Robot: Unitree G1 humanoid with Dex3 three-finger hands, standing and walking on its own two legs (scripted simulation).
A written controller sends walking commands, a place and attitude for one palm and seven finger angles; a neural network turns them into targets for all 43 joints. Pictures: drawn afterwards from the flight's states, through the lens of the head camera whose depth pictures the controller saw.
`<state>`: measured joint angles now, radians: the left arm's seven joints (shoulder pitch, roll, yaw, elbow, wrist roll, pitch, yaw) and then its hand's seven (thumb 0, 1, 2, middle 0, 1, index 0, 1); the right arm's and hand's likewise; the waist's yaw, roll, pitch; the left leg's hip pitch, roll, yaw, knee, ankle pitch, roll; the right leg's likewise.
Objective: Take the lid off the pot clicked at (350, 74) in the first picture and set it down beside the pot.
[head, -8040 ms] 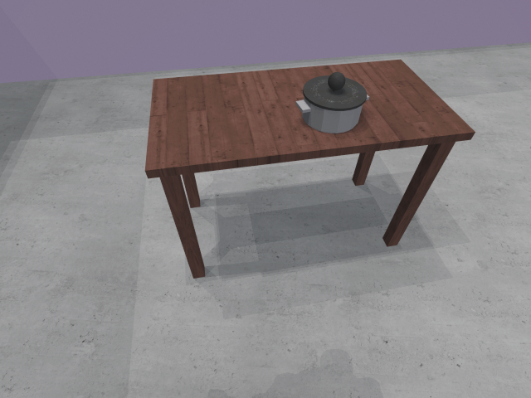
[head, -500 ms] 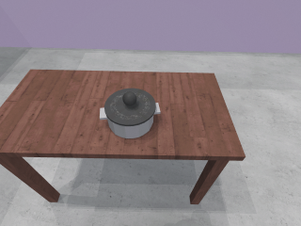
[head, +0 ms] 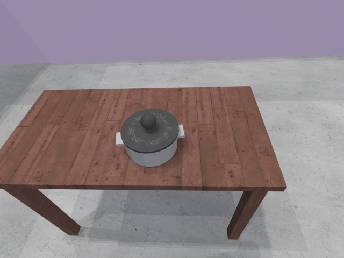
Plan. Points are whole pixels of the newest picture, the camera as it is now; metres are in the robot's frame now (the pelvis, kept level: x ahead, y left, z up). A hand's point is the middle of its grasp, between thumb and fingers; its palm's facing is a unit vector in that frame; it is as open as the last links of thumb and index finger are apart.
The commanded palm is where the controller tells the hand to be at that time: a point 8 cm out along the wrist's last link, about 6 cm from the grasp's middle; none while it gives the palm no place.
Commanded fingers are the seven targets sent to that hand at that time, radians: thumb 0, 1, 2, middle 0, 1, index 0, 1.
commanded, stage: come to a stop and stand still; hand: left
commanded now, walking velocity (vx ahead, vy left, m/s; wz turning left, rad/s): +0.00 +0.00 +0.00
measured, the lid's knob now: (148, 121) +0.51 +0.11 +0.01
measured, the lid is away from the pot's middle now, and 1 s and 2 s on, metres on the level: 0.00 0.00 0.00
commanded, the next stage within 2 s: look again from close up in 0.48 s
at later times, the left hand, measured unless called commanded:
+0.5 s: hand out of the picture +0.03 +0.15 -0.16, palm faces +0.03 -0.97 -0.23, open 7.3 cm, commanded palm none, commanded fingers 0.00 0.90 0.90 -0.20 -0.30 -0.20 -0.30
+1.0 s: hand out of the picture +0.01 +0.13 -0.17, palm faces +0.05 -0.98 -0.19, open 7.3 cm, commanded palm none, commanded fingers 0.00 0.90 0.90 -0.20 -0.30 -0.20 -0.30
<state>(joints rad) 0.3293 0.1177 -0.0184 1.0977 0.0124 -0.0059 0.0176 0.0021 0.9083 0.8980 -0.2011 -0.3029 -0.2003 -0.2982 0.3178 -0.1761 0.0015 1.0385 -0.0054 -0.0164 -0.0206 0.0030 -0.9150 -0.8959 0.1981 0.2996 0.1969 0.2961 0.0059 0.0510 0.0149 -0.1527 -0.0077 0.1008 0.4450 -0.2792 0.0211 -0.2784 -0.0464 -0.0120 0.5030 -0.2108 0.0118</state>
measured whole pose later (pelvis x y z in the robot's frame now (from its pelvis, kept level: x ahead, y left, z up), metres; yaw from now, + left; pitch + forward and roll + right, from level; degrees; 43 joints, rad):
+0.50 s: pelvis +0.02 -0.03 +0.00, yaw +1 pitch -1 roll +1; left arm 0.26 0.14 0.00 1.11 0.01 -0.02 0.03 0.01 0.93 0.90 -0.20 -0.30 -0.20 -0.30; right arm 0.32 -0.14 0.00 1.13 -0.01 -0.02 -0.03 0.00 -0.91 -0.90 0.20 0.30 0.20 0.30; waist -0.01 0.04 0.04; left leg -0.11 0.04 0.07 0.41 -0.29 -0.03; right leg -0.23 0.00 -0.05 0.48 -0.23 -0.03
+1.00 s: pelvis +0.02 -0.03 +0.00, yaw +1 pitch -1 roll +0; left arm 0.29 0.13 0.00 1.12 0.01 -0.02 0.03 0.00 0.92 0.90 -0.20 -0.30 -0.20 -0.30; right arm 0.32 -0.11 0.01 1.14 0.00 -0.03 -0.03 0.00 -0.91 -0.90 0.20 0.30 0.20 0.30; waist 0.00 0.02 0.05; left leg -0.11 0.05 0.06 0.41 -0.28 -0.03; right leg -0.21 0.01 -0.06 0.45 -0.22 -0.04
